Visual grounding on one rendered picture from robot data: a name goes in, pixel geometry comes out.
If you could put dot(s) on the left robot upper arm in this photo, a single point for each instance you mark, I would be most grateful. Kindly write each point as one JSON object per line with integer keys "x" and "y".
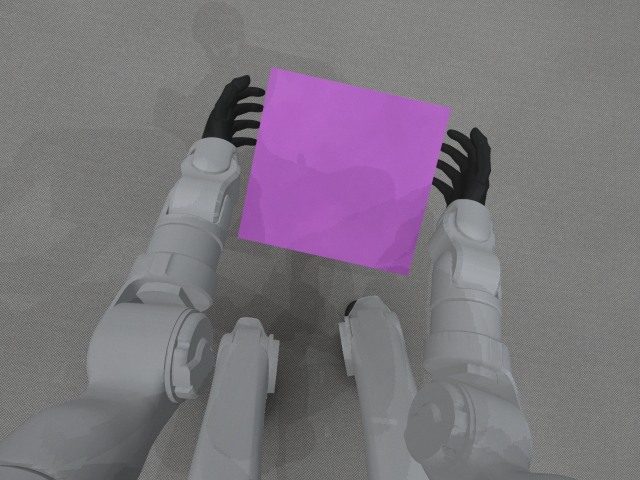
{"x": 145, "y": 360}

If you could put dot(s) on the robot left hand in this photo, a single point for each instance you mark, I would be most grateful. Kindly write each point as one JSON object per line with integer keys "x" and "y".
{"x": 221, "y": 122}

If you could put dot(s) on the robot right hand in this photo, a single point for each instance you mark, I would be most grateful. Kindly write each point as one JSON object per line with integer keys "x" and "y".
{"x": 473, "y": 181}

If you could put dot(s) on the right robot forearm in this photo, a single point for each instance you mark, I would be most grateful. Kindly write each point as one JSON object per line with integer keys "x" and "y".
{"x": 465, "y": 341}

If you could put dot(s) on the right robot thigh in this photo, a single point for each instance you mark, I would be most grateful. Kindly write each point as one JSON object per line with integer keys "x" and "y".
{"x": 375, "y": 354}

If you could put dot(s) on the carton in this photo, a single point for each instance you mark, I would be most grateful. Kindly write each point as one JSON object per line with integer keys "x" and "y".
{"x": 342, "y": 172}

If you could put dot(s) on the right robot upper arm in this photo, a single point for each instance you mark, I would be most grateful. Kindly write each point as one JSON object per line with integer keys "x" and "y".
{"x": 459, "y": 432}

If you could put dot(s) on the left robot forearm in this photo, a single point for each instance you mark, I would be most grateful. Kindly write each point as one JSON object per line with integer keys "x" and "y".
{"x": 179, "y": 266}

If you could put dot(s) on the left robot shin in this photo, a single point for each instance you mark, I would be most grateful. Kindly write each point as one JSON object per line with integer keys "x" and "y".
{"x": 245, "y": 322}

